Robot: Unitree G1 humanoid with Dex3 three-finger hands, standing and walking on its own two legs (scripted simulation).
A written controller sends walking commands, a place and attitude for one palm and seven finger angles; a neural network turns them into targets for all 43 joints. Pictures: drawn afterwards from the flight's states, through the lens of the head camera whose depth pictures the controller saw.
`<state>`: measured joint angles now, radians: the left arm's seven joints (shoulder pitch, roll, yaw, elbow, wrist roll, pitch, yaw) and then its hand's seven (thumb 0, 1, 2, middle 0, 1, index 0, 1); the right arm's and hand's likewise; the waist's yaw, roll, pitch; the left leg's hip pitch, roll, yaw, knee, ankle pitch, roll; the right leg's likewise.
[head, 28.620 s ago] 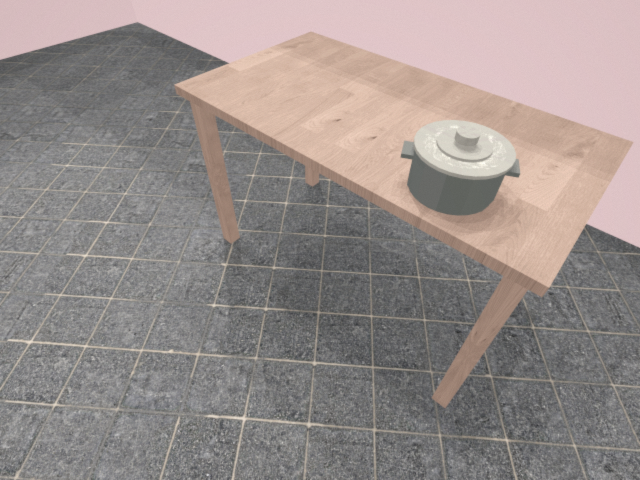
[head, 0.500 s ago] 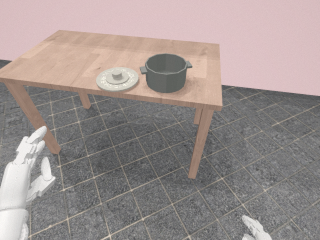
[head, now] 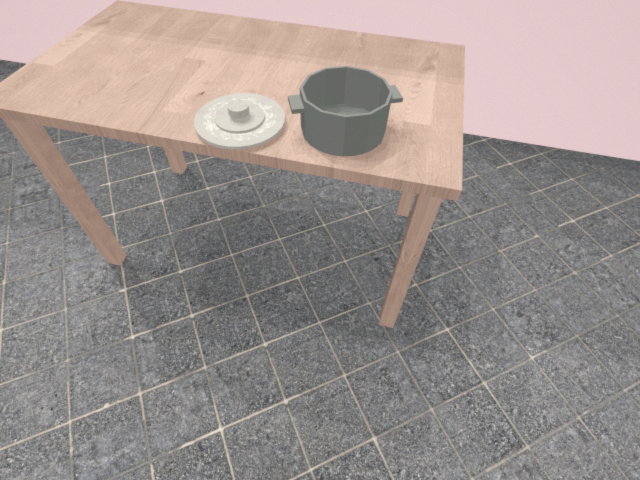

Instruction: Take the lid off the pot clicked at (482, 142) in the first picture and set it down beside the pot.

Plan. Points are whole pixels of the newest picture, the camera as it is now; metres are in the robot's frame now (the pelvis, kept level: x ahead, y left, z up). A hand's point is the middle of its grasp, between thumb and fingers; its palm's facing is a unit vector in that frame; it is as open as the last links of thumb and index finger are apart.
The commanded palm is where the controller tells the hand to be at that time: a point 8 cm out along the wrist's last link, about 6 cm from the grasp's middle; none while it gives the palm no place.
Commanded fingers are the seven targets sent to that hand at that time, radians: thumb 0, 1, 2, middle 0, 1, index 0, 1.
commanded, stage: let the arm hang, fingers relaxed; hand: left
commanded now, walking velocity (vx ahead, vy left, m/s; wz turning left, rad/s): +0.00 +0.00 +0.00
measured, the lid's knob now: (238, 108) +0.83 +0.23 -0.03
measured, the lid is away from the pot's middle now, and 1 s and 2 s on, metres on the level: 0.24 0.24 0.24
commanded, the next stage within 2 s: look to check the result in 0.98 s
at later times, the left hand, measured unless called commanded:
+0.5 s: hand out of the picture +0.02 +0.15 -0.18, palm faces +0.03 -0.98 -0.19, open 7.3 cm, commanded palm none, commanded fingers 0.00 0.90 0.90 -0.20 -0.30 -0.20 -0.30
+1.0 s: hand out of the picture +0.02 +0.15 -0.18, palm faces +0.03 -0.98 -0.18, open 7.4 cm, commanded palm none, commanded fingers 0.00 0.90 0.90 -0.20 -0.30 -0.20 -0.30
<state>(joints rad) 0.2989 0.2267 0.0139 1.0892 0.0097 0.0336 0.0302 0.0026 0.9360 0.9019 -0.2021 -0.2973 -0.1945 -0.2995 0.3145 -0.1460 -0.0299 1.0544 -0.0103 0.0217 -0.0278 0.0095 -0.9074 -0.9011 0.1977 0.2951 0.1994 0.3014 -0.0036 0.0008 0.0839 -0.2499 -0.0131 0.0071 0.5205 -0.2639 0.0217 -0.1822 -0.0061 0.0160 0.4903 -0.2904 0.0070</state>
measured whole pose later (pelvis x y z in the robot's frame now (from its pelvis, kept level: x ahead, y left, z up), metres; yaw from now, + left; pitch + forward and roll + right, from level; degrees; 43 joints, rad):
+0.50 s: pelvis +0.01 -0.02 +0.00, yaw +0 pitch -1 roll +0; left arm 0.26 0.13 0.02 1.12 0.01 0.01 0.04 0.02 0.93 0.90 -0.20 -0.30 -0.20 -0.30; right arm 0.29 -0.12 -0.05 1.10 -0.01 0.00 -0.04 0.01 -0.91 -0.90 0.20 0.29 0.20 0.30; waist -0.01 0.01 0.04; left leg -0.21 0.02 0.00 0.50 -0.27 0.00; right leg -0.15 0.02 0.01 0.47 -0.30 -0.01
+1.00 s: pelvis +0.02 -0.02 +0.00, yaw -1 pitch -1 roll +0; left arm 0.27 0.13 0.03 1.12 0.01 0.01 0.04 0.01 0.91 0.90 -0.20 -0.30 -0.20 -0.30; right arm 0.29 -0.11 -0.05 1.11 -0.01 0.00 -0.04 0.01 -0.92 -0.90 0.20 0.29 0.20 0.30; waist -0.01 0.00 0.06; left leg -0.20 0.02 0.01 0.49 -0.28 0.00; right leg -0.14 0.02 0.02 0.46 -0.31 -0.01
